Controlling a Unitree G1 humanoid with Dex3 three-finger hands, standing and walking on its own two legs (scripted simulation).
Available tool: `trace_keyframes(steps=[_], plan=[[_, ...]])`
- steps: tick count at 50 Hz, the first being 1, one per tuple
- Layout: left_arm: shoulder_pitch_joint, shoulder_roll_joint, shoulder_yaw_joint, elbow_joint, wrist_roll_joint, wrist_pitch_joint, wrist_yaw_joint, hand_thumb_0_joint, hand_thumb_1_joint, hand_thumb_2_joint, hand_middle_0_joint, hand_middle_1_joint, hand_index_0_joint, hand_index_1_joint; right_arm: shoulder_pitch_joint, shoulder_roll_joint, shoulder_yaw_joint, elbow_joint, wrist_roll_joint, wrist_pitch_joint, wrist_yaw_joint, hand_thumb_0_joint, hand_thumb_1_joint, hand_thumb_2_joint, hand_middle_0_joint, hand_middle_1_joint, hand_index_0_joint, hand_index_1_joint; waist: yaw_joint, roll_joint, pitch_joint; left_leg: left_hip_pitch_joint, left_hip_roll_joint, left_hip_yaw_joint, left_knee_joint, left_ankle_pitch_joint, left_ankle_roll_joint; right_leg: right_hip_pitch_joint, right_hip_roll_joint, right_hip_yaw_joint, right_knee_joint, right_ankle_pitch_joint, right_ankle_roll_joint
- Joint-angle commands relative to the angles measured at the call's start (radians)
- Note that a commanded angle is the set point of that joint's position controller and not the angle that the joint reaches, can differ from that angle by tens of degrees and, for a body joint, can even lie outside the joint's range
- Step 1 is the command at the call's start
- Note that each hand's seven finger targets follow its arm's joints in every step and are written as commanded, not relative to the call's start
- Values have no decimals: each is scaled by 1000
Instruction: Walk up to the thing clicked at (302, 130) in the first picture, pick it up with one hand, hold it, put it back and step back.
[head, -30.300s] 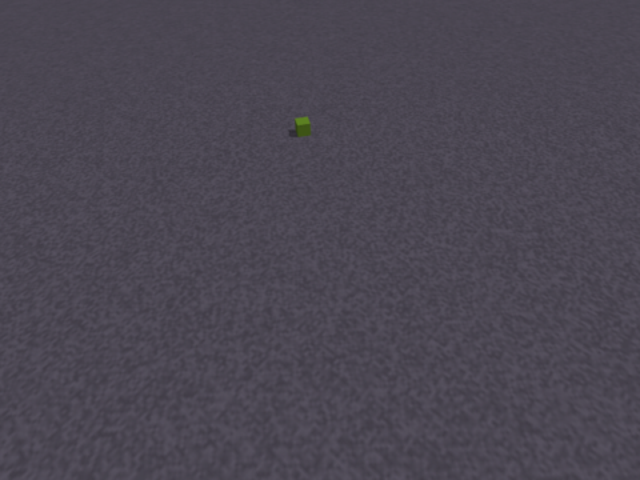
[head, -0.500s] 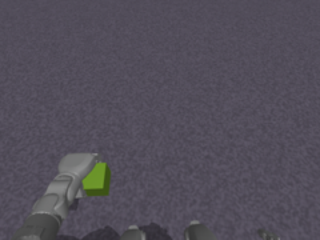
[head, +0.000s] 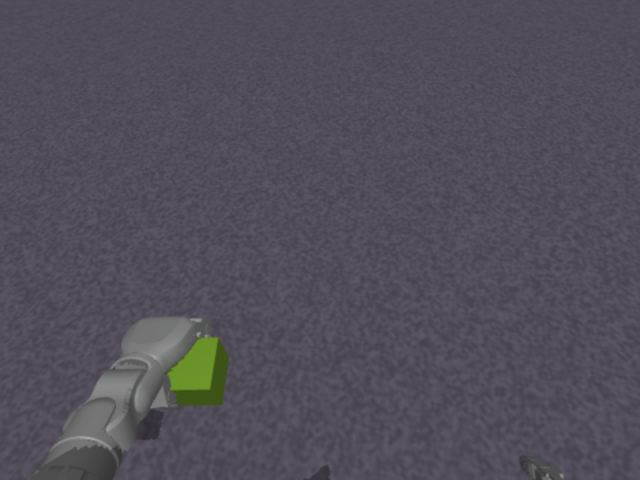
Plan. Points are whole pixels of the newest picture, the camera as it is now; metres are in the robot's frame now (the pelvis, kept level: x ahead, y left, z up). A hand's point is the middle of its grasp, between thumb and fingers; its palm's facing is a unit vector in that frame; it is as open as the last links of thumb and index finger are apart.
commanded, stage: hold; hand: left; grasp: from above
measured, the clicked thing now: (195, 372) +0.32 +0.20 -0.10
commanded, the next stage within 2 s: crouch in 1.84 s
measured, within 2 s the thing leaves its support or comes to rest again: neither
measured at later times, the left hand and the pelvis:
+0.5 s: hand (163, 367) +0.30 +0.22 -0.03, palm faces -0.49 +0.01 -0.87, open 10.7 cm; pelvis +0.00 +0.00 +0.01, yaw +0 degrees
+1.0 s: hand (162, 373) +0.29 +0.21 -0.01, palm faces -0.48 -0.01 -0.88, open 10.6 cm; pelvis +0.00 +0.00 +0.02, yaw +0 degrees
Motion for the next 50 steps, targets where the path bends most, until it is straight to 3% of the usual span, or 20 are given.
trace_keyframes(steps=[1,9,19,25,26,31,50], plan=[[-302,215,98,-201,-17,-1,25,0,682,852,-1217,-385,-1120,-489,-8,-150,-45,-112,7,-26,-8,0,-910,-904,200,300,200,300,-2,-5,-282,219,-26,-7,-128,252,2,147,26,-21,-124,213,-33],[-272,215,100,-226,-27,-5,-21,0,664,843,-1201,-393,-1108,-493,-29,-150,-41,-125,9,-19,-13,0,-912,-906,200,300,200,300,10,-7,-270,261,-28,0,-160,291,2,186,28,-19,-150,244,-35],[-268,224,104,-284,-42,-5,-60,0,677,832,-1189,-406,-1105,-495,-76,-146,-28,-156,11,-15,-20,0,-909,-906,200,300,200,300,21,-2,-221,277,-28,1,-206,230,4,200,27,-17,-191,184,-36],[-261,224,105,-304,-45,-8,-68,0,659,863,-1197,-403,-1101,-504,-86,-144,-24,-154,10,-16,-25,0,-911,-907,200,299,200,299,18,-6,-231,308,-28,3,-218,251,7,213,26,-14,-202,205,-34],[-267,241,123,-319,-51,-9,-65,0,663,845,-1188,-406,-1101,-499,-85,-147,-26,-154,11,-14,-26,0,-911,-907,200,300,200,300,28,3,-234,313,-24,-1,-225,253,4,223,29,-18,-205,200,-34],[-266,218,98,-322,-54,-4,-70,0,661,834,-1178,-416,-1096,-504,-100,-142,-20,-157,11,-14,-28,0,-909,-907,200,300,200,299,20,-14,-198,316,-28,2,-246,209,7,222,27,-15,-234,164,-32],[-219,225,110,-378,-72,-13,-82,0,617,838,-1160,-394,-1069,-491,-141,-134,-12,-172,15,-9,-38,0,-910,-907,200,300,200,300,38,-7,-181,374,-34,9,-301,222,6,282,22,-12,-290,166,-32]])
